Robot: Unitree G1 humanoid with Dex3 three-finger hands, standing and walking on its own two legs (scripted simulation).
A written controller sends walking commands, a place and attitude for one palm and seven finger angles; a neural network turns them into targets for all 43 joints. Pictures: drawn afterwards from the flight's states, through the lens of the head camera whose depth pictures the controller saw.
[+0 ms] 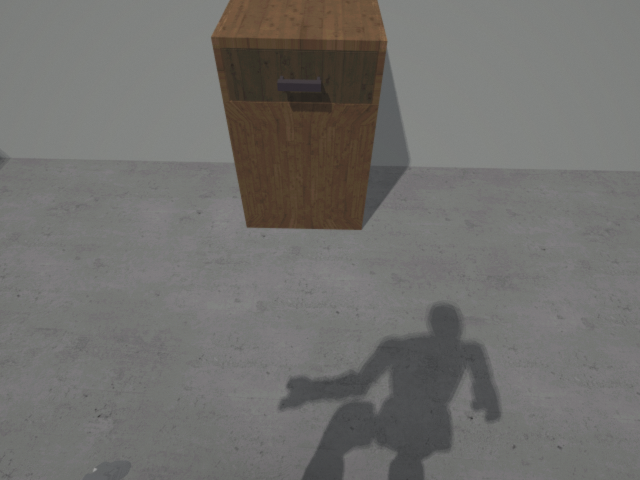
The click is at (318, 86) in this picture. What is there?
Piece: drawer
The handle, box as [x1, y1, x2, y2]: [277, 76, 320, 91]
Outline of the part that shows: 277,81 278,90 320,91 319,77 317,77 316,80 284,79 282,76 280,76 280,78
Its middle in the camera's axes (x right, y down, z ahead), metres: -0.07 -0.47 +1.17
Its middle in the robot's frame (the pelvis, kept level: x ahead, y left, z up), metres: +1.18 +0.12 -0.09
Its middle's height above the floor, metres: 0.68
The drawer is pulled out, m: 0.00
